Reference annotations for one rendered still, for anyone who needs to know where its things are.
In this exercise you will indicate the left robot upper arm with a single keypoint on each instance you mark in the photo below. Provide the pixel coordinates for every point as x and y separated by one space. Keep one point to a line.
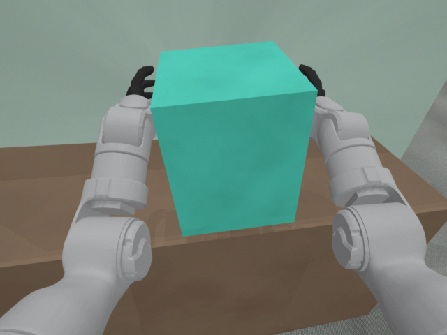
102 257

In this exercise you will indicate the robot right hand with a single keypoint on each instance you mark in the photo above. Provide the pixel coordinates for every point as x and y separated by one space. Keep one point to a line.
313 78

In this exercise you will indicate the right robot forearm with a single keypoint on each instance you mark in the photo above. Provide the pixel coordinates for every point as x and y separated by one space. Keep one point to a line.
356 174

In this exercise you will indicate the carton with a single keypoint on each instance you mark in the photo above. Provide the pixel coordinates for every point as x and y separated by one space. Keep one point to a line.
233 124

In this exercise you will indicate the left robot forearm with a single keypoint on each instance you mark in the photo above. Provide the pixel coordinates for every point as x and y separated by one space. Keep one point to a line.
117 184

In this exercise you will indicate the right robot upper arm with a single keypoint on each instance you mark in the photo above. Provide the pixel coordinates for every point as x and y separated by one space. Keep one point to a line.
384 244

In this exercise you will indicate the robot left hand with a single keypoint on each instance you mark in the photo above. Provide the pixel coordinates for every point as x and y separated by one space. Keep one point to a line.
138 84

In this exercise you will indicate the pedestal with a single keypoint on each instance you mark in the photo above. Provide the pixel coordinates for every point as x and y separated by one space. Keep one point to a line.
265 280

